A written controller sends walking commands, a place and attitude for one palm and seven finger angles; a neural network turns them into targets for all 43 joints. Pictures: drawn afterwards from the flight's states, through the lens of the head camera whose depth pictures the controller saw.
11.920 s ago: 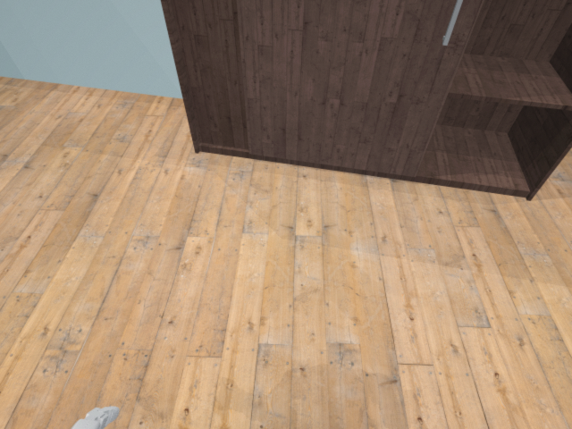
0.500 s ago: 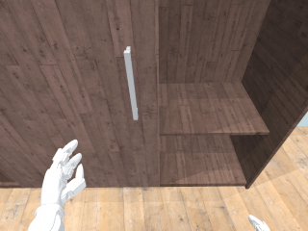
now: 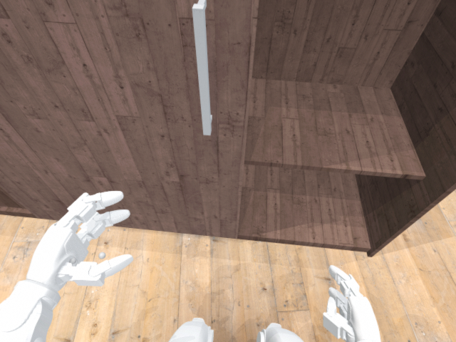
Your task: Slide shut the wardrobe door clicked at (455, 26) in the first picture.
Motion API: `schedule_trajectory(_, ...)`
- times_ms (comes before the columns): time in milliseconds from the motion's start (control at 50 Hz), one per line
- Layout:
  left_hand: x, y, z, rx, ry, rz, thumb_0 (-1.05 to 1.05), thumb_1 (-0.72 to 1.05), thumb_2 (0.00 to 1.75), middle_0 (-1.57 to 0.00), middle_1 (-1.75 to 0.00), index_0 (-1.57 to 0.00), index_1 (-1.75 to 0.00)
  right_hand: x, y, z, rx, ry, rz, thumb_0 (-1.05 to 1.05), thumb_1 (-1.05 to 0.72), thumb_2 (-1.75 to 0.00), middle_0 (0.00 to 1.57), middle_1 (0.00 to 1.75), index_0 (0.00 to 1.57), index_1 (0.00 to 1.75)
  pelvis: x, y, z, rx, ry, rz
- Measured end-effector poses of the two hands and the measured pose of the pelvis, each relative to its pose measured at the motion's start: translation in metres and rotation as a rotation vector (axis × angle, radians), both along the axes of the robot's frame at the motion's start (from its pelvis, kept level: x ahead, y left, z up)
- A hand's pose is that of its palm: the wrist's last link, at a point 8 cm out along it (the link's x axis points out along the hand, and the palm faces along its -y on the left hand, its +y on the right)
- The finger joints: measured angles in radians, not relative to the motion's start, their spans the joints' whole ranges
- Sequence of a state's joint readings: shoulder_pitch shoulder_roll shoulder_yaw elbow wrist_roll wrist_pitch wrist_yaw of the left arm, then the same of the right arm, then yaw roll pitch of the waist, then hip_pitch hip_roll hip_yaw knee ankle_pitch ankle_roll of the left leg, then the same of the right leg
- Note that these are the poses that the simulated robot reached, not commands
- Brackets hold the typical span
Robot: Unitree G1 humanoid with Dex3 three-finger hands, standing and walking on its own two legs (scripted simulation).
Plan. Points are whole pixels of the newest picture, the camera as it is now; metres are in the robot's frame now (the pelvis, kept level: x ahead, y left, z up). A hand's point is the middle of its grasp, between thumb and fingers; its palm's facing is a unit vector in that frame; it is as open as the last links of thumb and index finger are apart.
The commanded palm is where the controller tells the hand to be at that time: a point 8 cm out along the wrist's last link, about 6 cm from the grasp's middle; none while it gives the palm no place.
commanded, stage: raise the hand with hooked fingers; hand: left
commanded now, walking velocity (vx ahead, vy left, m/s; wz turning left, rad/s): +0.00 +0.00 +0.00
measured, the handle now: (205, 77) +0.55 +0.09 +0.15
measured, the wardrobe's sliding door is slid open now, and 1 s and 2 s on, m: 0.57 0.57 0.57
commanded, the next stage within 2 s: move the hooked fingers beside the handle in 1.34 s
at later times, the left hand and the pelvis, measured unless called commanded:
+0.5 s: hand (37, 208) +0.27 +0.29 +0.13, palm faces +0.03 -1.00 -0.07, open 13.5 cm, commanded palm +0.24 +0.34 +0.12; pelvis +0.02 +0.04 +0.03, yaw -1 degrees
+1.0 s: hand (22, 180) +0.30 +0.32 +0.14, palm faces +0.00 -1.00 -0.05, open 14.0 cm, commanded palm +0.27 +0.37 +0.16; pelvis +0.02 +0.05 +0.05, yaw -1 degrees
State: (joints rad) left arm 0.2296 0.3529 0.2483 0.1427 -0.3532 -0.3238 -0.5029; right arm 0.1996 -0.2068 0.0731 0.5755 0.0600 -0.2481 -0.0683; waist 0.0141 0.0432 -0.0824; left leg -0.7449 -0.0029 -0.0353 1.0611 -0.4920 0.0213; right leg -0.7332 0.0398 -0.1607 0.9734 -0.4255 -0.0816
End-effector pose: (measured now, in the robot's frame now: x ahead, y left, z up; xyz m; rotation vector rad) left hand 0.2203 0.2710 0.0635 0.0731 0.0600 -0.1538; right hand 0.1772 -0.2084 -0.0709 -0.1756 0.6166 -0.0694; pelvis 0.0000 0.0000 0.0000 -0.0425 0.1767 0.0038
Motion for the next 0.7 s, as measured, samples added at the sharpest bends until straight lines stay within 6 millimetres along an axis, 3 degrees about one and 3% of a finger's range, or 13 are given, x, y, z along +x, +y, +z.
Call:
schedule_trajectory(80, 0.016, 0.016, 0.01, -0.03, 0.058, 0.086, 0.0, 0.12, 0.57, -0.26, -0.8, -0.25, -0.8, -0.028, -0.006, 0.007, 0.002, 0.057, -0.084, 0.01, -0.9, -0.9, 0.21, 0.3, 0.21, 0.3, 0.01, 0.006, 0.013, 0.013, -0.002, -0.029)
schedule_trajectory(160, 0.011, 0.034, 0.038, -0.017, -0.065, 0.201, 0.0, 0.03, 0.53, -0.27, -0.86, -0.26, -0.86, -0.043, -0.018, 0.016, -0.04, 0.095, -0.124, 0.01, -0.9, -0.9, 0.21, 0.3, 0.2, 0.3, 0.019, 0.014, 0.021, 0.014, -0.01, -0.038)
schedule_trajectory(200, 0.007, 0.04, 0.042, -0.003, -0.092, 0.213, 0.0, -0.02, 0.51, -0.27, -0.89, -0.26, -0.89, -0.045, -0.023, 0.018, -0.067, 0.106, -0.124, 0.01, -0.9, -0.9, 0.2, 0.3, 0.2, 0.3, 0.021, 0.019, 0.022, 0.01, -0.011, -0.031)
schedule_trajectory(340, 0.008, 0.045, 0.02, -0.008, 0.019, 0.123, -0.01, -0.19, 0.44, -0.28, -0.99, -0.27, -1.0, -0.028, -0.025, 0.033, -0.14, 0.066, -0.107, 0.01, -0.9, -0.9, 0.2, 0.3, 0.2, 0.3, 0.02, 0.033, 0.025, -0.001, -0.025, -0.019)
schedule_trajectory(520, 0.026, 0.076, 0.071, -0.006, -0.182, 0.177, -0.01, -0.39, 0.35, -0.3, -1.12, -0.29, -1.13, 0.007, 0.013, 0.057, -0.102, -0.059, -0.044, 0.01, -0.9, -0.9, 0.2, 0.3, 0.2, 0.3, 0.024, 0.045, 0.034, -0.013, -0.078, -0.008)
schedule_trajectory(700, 0.038, 0.096, 0.071, -0.006, -0.03, 0.168, -0.01, -0.48, 0.31, -0.3, -1.18, -0.3, -1.19, 0.01, 0.039, 0.059, -0.062, -0.056, -0.006, 0.01, -0.9, -0.9, 0.2, 0.3, 0.2, 0.3, 0.021, 0.054, 0.042, -0.009, -0.107, -0.009)
